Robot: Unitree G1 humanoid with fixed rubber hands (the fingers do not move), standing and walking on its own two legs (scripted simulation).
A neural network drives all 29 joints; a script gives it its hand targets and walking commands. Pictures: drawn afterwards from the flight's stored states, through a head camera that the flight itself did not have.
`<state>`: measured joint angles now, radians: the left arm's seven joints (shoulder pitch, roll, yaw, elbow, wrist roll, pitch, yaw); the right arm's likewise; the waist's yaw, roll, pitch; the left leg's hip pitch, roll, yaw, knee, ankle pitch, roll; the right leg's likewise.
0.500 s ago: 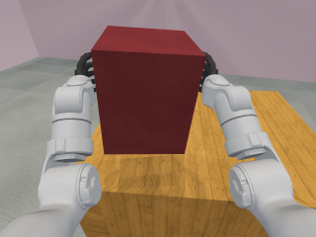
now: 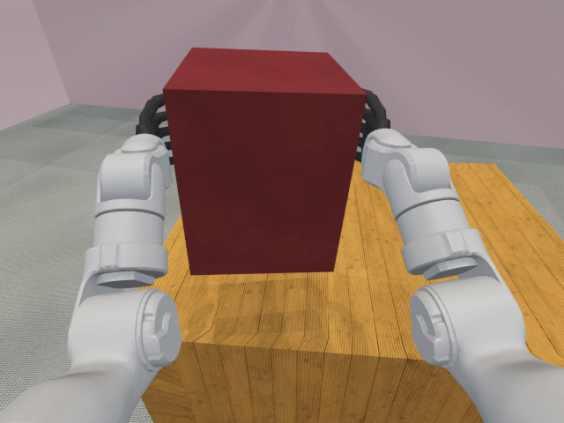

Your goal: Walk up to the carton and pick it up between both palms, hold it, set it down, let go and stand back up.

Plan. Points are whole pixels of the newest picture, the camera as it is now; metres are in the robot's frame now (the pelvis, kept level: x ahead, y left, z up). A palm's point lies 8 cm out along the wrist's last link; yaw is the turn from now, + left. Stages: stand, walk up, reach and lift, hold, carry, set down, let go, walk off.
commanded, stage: hold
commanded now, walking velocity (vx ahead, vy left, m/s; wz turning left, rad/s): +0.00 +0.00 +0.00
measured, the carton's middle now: (262, 158) +0.40 +0.02 +0.26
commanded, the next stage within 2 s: none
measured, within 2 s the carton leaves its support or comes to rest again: neither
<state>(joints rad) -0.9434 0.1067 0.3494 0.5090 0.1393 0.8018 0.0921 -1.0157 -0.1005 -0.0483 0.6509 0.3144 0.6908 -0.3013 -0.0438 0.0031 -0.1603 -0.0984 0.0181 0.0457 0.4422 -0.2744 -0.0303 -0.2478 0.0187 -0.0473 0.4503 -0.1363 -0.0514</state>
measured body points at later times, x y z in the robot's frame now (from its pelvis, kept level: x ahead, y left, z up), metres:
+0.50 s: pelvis +0.00 +0.00 +0.00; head -0.09 -0.01 +0.44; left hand +0.39 +0.16 +0.27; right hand +0.39 -0.13 +0.28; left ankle -0.02 +0.13 -0.74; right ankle +0.07 -0.08 -0.74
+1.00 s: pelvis +0.00 +0.00 +0.00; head -0.09 +0.00 +0.44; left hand +0.39 +0.17 +0.26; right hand +0.39 -0.13 +0.27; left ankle -0.02 +0.13 -0.74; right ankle +0.07 -0.08 -0.74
